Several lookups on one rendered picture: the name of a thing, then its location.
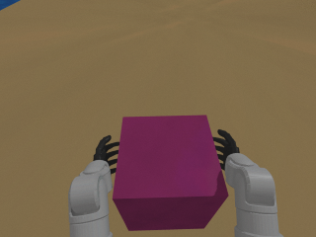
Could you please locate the carton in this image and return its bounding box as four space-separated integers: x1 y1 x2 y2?
113 115 229 231

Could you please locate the robot left hand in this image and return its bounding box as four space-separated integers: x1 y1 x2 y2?
93 135 119 174

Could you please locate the robot right hand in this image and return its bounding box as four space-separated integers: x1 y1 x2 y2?
212 129 240 171

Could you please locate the robot left forearm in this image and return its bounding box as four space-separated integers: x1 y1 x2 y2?
68 160 113 237

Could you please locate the robot right forearm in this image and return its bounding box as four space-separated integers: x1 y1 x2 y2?
224 153 283 237

